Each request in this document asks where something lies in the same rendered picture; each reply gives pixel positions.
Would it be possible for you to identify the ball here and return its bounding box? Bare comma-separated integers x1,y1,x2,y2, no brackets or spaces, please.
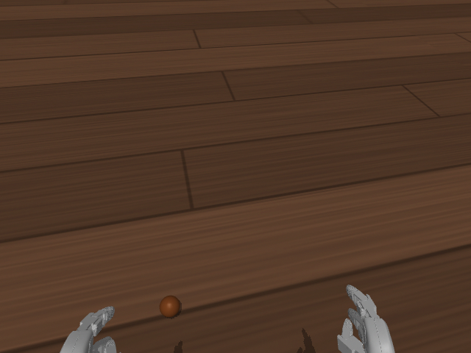
160,296,180,317

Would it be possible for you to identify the right robot hand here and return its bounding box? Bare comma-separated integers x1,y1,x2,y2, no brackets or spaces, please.
337,285,395,353

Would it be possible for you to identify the left robot hand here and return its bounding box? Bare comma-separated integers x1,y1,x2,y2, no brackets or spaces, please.
60,306,121,353

